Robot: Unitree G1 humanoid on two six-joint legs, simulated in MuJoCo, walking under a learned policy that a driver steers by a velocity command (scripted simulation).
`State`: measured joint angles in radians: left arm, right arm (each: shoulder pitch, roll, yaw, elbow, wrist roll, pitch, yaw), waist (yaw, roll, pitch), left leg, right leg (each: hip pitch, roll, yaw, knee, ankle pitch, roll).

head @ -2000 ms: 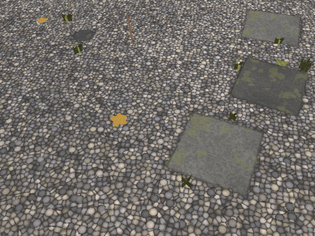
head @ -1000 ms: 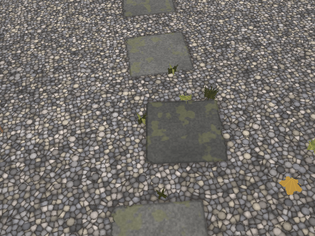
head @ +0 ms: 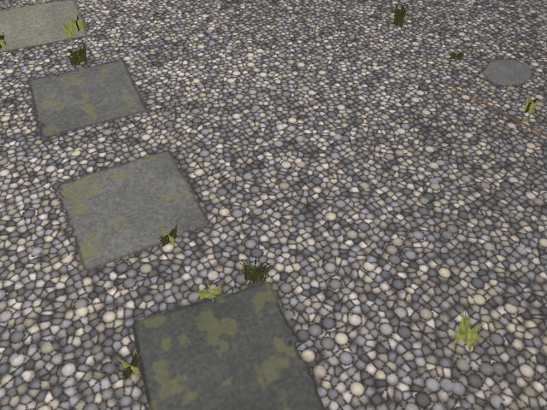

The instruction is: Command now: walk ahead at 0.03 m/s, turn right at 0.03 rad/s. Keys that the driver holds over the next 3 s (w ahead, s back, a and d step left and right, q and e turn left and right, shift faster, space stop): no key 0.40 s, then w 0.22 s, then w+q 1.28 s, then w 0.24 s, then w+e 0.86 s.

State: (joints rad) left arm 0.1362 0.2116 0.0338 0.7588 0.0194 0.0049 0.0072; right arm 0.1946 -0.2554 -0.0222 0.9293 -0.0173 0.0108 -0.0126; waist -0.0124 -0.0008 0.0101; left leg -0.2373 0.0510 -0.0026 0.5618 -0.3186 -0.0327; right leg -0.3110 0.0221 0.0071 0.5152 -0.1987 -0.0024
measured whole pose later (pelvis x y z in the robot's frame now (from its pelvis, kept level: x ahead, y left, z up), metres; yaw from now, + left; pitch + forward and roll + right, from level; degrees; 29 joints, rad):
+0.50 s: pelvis +0.03 +0.02 +0.00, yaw +0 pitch -2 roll +0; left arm 0.19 0.23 0.06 1.00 -0.01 0.01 0.04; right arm 0.23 -0.23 -0.02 1.03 0.01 -0.01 -0.02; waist -0.01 0.00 0.02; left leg -0.15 0.01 0.02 0.53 -0.36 0.01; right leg -0.27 -0.01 0.02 0.58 -0.33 0.00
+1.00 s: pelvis +0.20 -0.01 +0.00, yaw +10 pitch +1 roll -1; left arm 0.41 0.19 0.03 1.07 0.01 -0.10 0.03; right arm 0.09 -0.24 -0.06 0.89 0.03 -0.04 0.04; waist 0.06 0.03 0.02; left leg -0.68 0.08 0.00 0.76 0.00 0.05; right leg 0.14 0.03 -0.21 0.18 -0.33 -0.03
